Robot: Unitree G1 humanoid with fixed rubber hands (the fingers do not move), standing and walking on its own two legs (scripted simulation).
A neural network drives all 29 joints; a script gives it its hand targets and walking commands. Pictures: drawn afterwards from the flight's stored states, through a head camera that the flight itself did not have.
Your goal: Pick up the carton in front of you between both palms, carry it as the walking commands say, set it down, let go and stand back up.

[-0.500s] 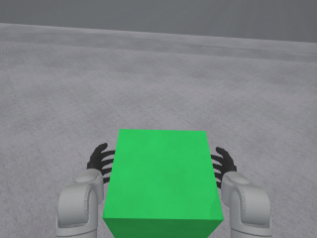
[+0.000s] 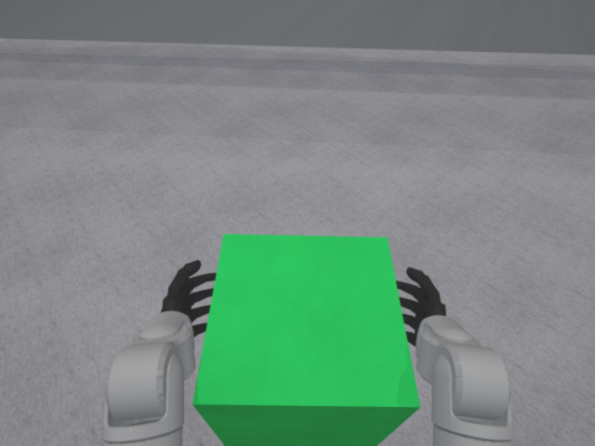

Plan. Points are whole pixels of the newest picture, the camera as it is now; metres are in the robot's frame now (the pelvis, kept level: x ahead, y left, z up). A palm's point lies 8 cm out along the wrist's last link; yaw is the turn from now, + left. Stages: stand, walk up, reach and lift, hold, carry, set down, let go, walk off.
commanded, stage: carry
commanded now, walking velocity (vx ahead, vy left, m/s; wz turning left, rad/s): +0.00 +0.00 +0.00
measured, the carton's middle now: (302, 349) +0.28 -0.01 +0.01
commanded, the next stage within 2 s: none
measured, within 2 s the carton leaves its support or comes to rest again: neither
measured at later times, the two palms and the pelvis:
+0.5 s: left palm (157, 311) +0.31 +0.19 +0.06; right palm (376, 300) +0.32 -0.11 +0.06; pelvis +0.06 +0.03 +0.01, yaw +3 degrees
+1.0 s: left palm (143, 307) +0.34 +0.22 +0.04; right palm (349, 298) +0.35 -0.08 +0.02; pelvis +0.06 +0.05 +0.00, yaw +4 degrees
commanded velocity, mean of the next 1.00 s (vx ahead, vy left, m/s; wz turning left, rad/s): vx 0.00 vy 0.00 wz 0.00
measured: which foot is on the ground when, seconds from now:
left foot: down 0.00-1.00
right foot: down 0.00-1.00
